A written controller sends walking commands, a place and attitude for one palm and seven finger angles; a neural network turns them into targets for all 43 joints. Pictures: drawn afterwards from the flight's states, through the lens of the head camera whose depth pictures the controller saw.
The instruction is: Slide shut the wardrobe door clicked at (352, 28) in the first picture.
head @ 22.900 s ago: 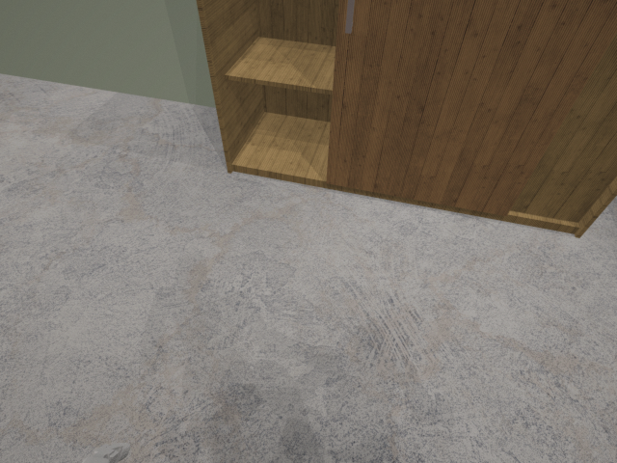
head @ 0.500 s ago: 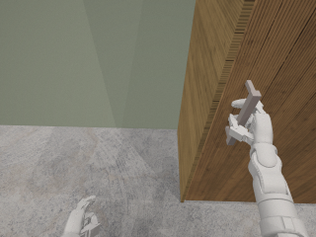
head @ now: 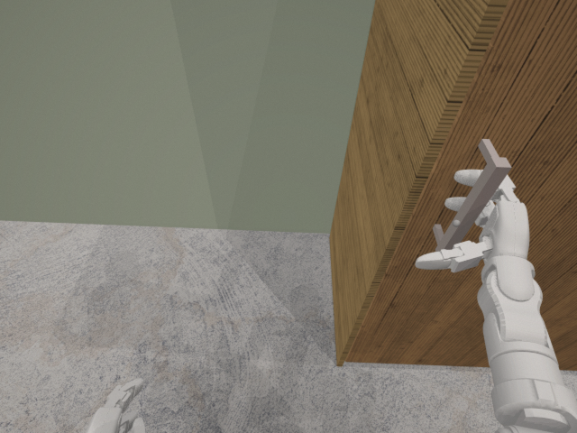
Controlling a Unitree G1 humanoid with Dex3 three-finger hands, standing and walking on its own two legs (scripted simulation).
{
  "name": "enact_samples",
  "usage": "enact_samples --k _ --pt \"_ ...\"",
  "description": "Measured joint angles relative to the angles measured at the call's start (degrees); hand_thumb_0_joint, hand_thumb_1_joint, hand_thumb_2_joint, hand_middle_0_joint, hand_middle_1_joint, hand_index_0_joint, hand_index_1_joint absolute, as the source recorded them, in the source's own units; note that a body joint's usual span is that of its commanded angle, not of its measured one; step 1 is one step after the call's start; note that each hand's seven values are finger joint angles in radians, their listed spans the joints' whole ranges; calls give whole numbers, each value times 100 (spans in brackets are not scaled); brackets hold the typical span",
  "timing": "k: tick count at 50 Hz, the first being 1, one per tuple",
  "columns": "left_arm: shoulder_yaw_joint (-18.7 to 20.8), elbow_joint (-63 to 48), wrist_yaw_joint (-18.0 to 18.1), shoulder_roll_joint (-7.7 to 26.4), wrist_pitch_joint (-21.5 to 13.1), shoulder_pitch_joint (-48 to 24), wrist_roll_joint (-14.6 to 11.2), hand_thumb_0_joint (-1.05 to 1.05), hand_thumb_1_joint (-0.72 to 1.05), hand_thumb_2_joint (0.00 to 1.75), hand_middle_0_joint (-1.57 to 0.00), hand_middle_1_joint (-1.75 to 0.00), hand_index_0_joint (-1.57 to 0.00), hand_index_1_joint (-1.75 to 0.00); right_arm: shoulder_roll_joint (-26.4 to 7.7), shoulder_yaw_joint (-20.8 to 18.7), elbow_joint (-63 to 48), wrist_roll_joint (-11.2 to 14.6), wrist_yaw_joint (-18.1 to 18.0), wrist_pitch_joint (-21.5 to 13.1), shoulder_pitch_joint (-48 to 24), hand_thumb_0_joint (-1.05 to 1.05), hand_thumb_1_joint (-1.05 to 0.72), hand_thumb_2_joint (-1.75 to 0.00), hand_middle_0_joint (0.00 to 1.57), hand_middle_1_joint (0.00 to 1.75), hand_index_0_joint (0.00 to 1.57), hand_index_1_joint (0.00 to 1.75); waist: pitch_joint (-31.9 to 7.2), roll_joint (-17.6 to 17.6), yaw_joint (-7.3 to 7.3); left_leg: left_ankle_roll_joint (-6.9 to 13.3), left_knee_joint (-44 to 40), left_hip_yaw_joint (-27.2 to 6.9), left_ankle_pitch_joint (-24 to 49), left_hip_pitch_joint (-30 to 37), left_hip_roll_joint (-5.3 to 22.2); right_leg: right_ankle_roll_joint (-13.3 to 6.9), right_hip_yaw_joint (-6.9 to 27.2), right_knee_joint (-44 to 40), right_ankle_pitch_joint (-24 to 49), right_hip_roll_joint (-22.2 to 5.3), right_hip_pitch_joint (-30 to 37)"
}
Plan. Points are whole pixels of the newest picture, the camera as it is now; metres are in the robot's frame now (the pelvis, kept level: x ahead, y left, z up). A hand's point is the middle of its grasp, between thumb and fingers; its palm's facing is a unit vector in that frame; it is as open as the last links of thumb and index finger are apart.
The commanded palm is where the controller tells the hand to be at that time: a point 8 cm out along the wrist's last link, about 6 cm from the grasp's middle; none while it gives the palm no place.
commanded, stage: slip the hand off the handle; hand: right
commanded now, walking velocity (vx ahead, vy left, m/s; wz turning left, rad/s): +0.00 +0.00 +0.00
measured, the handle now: (463, 204) +0.43 -0.22 +0.10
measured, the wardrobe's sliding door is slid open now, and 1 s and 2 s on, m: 0.00 0.00 0.00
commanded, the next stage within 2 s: draw the hand back to the body in 1.38 s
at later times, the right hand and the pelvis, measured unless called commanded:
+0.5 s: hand (500, 229) +0.38 -0.26 +0.10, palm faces +0.22 +0.97 -0.13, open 14.4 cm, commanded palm +0.35 -0.30 +0.11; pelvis +0.01 -0.04 +0.00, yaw +0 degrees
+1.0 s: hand (534, 270) +0.32 -0.29 +0.10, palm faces +0.24 +0.96 -0.13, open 14.7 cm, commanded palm +0.28 -0.33 +0.11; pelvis +0.01 -0.03 -0.01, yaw +0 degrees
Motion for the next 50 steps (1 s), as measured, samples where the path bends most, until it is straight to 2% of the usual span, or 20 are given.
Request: enact_samples --k 5,11,20,36,43,50 --pt "-49 -87 -28 -72 2 -4 41 2 90 90 -20 -30 -20 -30 116 92 -306 -21 58 23 168 -1 54 -20 33 122 31 121 -12 3 -55 -68 4 -28 -37 23 65 58 -21 -1 -37 61 24" --pt "-163 -217 -52 -209 56 -76 75 2 90 89 -20 -30 -20 -30 191 70 -441 -123 81 118 285 -1 55 -20 33 120 32 119 -88 30 -57 -156 46 -89 -76 19 135 -13 -76 85 -122 130 14" --pt "-288 -315 -1 -315 133 -51 71 1 90 89 -21 -30 -20 -30 -27 -151 -233 -103 207 192 215 -1 55 -20 32 119 32 119 -125 66 -37 -254 100 -143 -89 -16 195 -109 -121 265 -227 187 -69" --pt "-202 -217 23 -125 206 253 62 1 90 89 -21 -30 -20 -30 -397 -463 -147 89 637 116 205 -1 55 -20 26 116 26 115 -179 23 -17 -310 212 -125 -125 -191 238 -169 -89 513 -330 222 -323" --pt "-168 -364 -41 -119 232 298 56 2 90 89 -21 -30 -20 -30 -357 -674 -829 276 817 128 972 -1 55 -20 26 115 25 115 -278 -14 -29 -288 211 -185 -134 -174 177 -139 -150 474 -347 165 -251" --pt "-180 -444 18 -113 140 151 45 2 90 89 -21 -30 -20 -30 -267 -716 -1550 408 854 234 1742 -1 55 -20 26 115 25 115 -254 -77 -147 -240 268 -90 -193 -70 159 -92 -53 516 -359 141 -180"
